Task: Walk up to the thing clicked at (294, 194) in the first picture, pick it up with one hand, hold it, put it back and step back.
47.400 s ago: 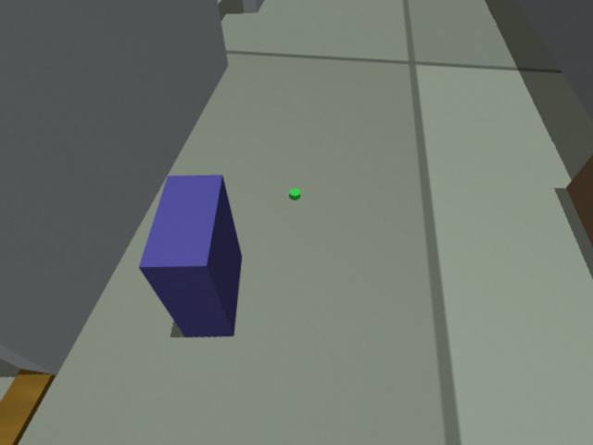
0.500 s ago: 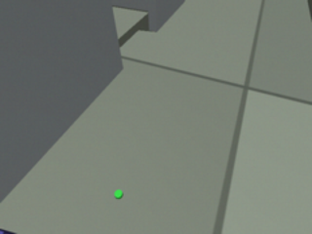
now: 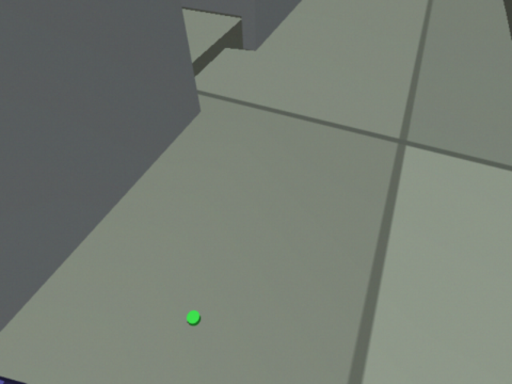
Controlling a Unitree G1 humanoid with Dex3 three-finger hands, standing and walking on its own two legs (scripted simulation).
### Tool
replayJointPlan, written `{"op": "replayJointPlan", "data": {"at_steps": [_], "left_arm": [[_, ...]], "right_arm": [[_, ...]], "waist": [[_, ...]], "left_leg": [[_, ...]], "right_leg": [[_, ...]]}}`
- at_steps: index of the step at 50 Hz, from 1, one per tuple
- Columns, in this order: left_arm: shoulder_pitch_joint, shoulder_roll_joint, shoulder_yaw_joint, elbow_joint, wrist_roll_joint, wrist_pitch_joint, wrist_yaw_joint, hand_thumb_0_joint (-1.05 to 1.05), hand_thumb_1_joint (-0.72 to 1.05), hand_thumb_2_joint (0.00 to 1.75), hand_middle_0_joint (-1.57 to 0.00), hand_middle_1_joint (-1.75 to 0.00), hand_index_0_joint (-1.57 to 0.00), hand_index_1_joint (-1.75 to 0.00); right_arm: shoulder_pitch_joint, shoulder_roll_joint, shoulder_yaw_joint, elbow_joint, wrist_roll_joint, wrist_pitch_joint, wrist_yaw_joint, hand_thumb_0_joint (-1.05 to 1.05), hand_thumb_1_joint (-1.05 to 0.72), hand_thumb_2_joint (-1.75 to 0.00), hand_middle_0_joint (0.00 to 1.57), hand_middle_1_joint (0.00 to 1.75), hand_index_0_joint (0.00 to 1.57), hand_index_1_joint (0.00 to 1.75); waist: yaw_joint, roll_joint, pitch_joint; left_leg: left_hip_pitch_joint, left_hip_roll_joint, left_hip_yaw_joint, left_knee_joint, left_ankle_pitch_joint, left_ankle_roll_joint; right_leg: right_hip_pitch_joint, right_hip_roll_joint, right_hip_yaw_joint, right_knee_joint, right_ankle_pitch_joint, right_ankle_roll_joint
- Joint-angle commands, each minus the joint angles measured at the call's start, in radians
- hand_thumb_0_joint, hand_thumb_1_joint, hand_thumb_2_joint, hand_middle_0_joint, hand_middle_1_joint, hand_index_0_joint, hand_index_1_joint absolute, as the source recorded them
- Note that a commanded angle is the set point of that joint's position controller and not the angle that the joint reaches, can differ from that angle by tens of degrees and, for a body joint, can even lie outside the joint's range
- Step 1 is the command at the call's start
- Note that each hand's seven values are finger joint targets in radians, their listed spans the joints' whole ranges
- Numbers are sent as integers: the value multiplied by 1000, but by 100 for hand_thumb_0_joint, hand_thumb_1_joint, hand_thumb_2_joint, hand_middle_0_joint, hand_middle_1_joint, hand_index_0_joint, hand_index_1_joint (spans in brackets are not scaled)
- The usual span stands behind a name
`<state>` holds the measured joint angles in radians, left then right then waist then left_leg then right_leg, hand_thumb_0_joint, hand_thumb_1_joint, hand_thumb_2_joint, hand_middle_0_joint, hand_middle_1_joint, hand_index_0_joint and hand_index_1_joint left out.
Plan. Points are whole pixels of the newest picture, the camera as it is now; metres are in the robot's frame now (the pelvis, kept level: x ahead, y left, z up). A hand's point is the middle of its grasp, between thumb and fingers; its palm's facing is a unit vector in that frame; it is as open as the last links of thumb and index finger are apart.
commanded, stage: stand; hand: left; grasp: from above
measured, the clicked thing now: (193, 318) +0.45 +0.28 -0.77
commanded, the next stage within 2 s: rise first in 0.62 s
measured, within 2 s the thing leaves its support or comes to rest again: neither
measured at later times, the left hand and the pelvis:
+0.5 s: hand out of the picture +0.08 +0.26 -0.16, palm faces -0.03 -0.94 -0.35, open 7.4 cm; pelvis +0.01 +0.00 +0.00, yaw +0 degrees
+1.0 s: hand (130, 368) +0.17 +0.25 -0.17, palm faces -0.04 -0.93 -0.36, open 9.7 cm; pelvis +0.00 +0.01 -0.02, yaw -2 degrees
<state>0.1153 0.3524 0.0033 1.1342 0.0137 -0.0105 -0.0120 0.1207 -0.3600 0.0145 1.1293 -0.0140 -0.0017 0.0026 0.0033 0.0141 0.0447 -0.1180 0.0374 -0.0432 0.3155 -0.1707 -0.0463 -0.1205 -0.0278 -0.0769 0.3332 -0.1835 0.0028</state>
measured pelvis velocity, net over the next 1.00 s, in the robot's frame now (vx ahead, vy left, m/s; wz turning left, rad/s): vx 0.00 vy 0.01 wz -0.04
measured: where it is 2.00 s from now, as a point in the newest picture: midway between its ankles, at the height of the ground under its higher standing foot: outside the picture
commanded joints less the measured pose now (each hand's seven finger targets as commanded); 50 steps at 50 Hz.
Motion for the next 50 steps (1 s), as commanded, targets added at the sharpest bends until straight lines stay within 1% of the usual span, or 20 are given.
{"op": "replayJointPlan", "data": {"at_steps": [1,12,21,24,28,35,36,37,38,39,40,41,42,43,44,45,46,48,49,50], "left_arm": [[-39,222,43,-51,-2,-17,16,0,90,90,-20,-30,-20,-30],[-35,217,41,-52,-5,-18,16,0,90,90,-20,-30,-20,-30],[-33,217,43,-51,-5,-18,16,0,90,90,-20,-30,-20,-30],[-35,218,44,-56,-3,-18,17,0,90,90,-20,-30,-20,-30],[-30,217,45,-52,-4,-16,18,0,90,90,-20,-30,-20,-30],[-34,217,44,-57,-5,-18,19,0,90,90,-20,-30,-20,-30],[-33,210,42,-55,-3,-17,18,0,82,91,-20,-34,-19,-35],[-384,48,47,-406,-57,-108,31,0,74,98,-23,-42,-18,-43],[-461,90,61,-333,-53,-96,36,0,66,93,-25,-50,-21,-51],[-299,182,116,-185,-34,-60,38,0,58,89,-23,-58,-21,-59],[-259,205,140,-109,-11,-39,28,0,50,88,-21,-66,-20,-67],[-304,226,152,-109,4,-32,17,0,42,88,-20,-74,-20,-74],[-299,229,174,-109,24,-39,10,0,34,87,-18,-81,-20,-79],[-221,231,187,-93,52,-28,5,0,26,88,-15,-87,-18,-85],[-139,217,211,-81,72,-13,-3,0,18,87,-14,-92,-18,-89],[-99,214,223,-100,80,0,-2,0,10,89,-13,-95,-16,-92],[-83,189,216,-140,87,16,3,0,2,89,-12,-98,-15,-95],[-103,156,194,-190,105,62,14,0,-14,90,-12,-99,-14,-96],[-89,152,200,-198,112,89,20,0,-22,94,-10,-99,-11,-98],[-85,158,207,-250,112,107,27,0,-30,96,-10,-99,-10,-99]], "right_arm": [[-32,-208,-40,-53,3,-22,-12,0,-90,-90,20,30,20,30],[-32,-207,-37,-55,4,-24,-13,0,-90,-90,20,30,20,30],[-29,-205,-38,-57,3,-21,-13,0,-90,-90,20,30,20,30],[-37,-206,-41,-62,2,-23,-15,0,-90,-90,20,30,20,30],[-38,-202,-39,-59,5,-24,-15,0,-90,-90,20,30,20,30],[-36,-205,-39,-62,4,-24,-17,0,-90,-90,20,30,20,30],[-38,-209,-39,-62,4,-24,-17,0,-90,-90,20,30,20,30],[-31,-38,-13,-334,69,-72,-39,0,-98,-92,20,30,20,30],[23,-62,-16,-271,67,-67,-48,0,-91,-90,20,30,20,30],[61,-97,-37,-273,74,-56,-59,0,-88,-89,20,30,20,30],[74,-97,-50,-289,65,-47,-60,0,-88,-89,20,30,20,30],[74,-93,-57,-320,64,-50,-61,0,-88,-89,20,30,20,30],[83,-89,-74,-340,47,-55,-60,0,-88,-89,20,30,20,30],[103,-86,-86,-355,39,-58,-57,0,-88,-89,20,30,20,30],[109,-81,-95,-386,29,-60,-48,0,-90,-89,20,30,20,30],[115,-76,-98,-410,29,-62,-44,0,-91,-90,20,30,20,30],[123,-67,-101,-434,29,-63,-41,0,-90,-89,20,30,20,30],[108,-65,-106,-478,37,-65,-40,0,-88,-89,20,30,20,30],[99,-63,-105,-503,40,-67,-36,0,-88,-89,20,30,20,30],[92,-57,-104,-524,42,-68,-32,0,-87,-89,20,30,20,30]], "waist": [[1,-14,-59],[4,-9,-75],[3,-18,-67],[4,-12,-91],[6,-12,-80],[5,-12,-88],[4,-10,-80],[-123,17,-10],[-103,-23,-44],[-66,-56,-40],[-58,-83,-75],[-48,-99,-91],[-32,-76,-156],[-20,-47,-216],[11,-12,-259],[23,5,-282],[30,16,-303],[12,38,-270],[5,15,-250],[13,4,-255]], "left_leg": [[-22,88,-56,-38,93,50],[-5,94,-56,-30,162,48],[-12,89,-54,-34,133,47],[4,98,-51,-21,191,50],[3,95,-53,-27,181,49],[16,99,-48,-23,220,48],[10,98,-47,-27,208,50],[-86,-50,92,42,32,50],[-89,-54,88,58,2,56],[-109,-47,82,62,0,56],[-142,-53,80,110,15,59],[-171,-49,75,139,24,62],[-183,-51,76,172,36,59],[-208,-56,76,199,60,54],[-231,-64,79,230,77,49],[-243,-66,79,247,97,46],[-237,-66,83,247,118,42],[-250,-63,78,253,104,38],[-270,-55,72,258,80,38],[-288,-52,71,269,67,39]], "right_leg": [[27,-115,102,-64,56,-16],[48,-119,101,-52,139,-18],[42,-116,101,-63,104,-16],[58,-121,100,-46,169,-22],[61,-118,98,-47,164,-17],[67,-120,95,-42,194,-15],[59,-117,96,-47,178,-13],[-183,4,52,7,120,-2],[-142,3,42,21,81,4],[-133,12,26,28,51,-4],[-152,13,28,59,55,-4],[-166,16,24,92,61,-5],[-166,11,33,133,83,-6],[-159,8,35,168,107,-8],[-152,6,39,202,112,-14],[-145,9,41,222,122,-16],[-139,11,44,227,138,-18],[-182,21,38,223,110,-20],[-204,28,32,227,80,-21],[-215,30,30,235,63,-20]]}}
